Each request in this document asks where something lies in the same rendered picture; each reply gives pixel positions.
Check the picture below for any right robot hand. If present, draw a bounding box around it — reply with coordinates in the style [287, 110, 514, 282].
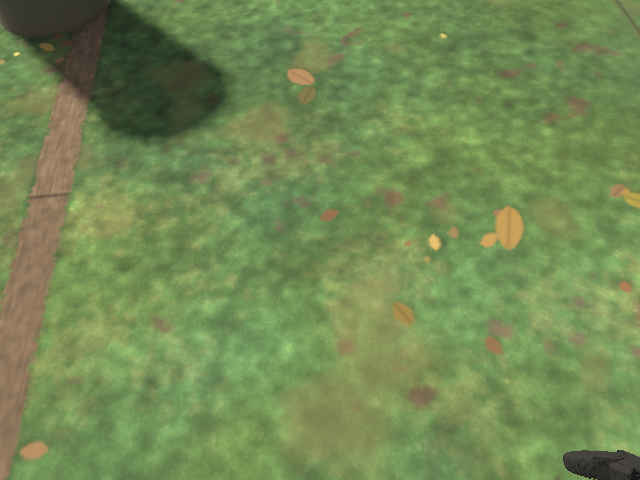
[563, 450, 640, 480]

